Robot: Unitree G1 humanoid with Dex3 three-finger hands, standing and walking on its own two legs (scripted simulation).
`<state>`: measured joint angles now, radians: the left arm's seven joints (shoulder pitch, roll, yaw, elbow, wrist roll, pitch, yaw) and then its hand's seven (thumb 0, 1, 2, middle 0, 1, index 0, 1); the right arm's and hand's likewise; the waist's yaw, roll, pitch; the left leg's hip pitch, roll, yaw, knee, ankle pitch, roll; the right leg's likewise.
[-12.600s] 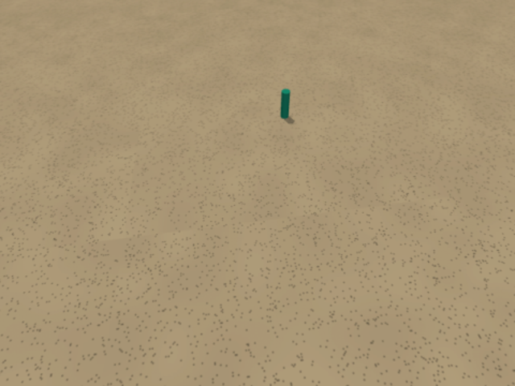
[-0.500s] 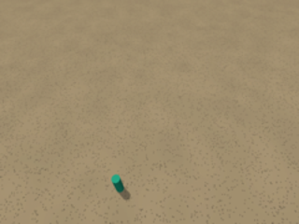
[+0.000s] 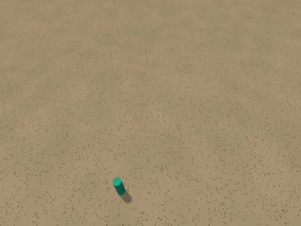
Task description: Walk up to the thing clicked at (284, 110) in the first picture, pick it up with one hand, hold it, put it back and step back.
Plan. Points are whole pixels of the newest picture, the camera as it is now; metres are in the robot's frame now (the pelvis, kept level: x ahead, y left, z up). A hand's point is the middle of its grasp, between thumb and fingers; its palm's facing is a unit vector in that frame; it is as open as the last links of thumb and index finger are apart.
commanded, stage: go down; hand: left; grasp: from the side
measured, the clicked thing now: (119, 186) +0.44 +0.23 -0.69
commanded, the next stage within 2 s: none
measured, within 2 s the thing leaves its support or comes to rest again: neither
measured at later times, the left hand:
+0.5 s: hand out of the picture +0.13 +0.27 -0.18, palm faces +0.06 -0.94 -0.34, open 16.1 cm
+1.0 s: hand out of the picture +0.12 +0.28 -0.19, palm faces +0.09 -0.94 -0.33, open 17.2 cm
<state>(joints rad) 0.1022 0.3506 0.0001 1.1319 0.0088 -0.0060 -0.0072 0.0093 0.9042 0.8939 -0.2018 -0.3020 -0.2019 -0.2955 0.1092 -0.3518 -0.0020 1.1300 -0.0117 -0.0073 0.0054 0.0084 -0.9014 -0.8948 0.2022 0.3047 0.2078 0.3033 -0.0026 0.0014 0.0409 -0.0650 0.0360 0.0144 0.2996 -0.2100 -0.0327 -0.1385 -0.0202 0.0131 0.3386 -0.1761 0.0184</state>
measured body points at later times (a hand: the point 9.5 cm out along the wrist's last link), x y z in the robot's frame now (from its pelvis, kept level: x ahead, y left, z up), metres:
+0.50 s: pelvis -0.01 +0.01 -0.04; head +0.05 +0.02 +0.41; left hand +0.13 +0.32 -0.15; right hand +0.12 -0.24 -0.15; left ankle -0.03 +0.14 -0.75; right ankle +0.00 -0.13 -0.75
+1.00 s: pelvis -0.01 +0.02 -0.09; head +0.06 +0.04 +0.36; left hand +0.12 +0.33 -0.17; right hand +0.16 -0.22 -0.16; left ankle -0.03 +0.14 -0.75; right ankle +0.00 -0.13 -0.75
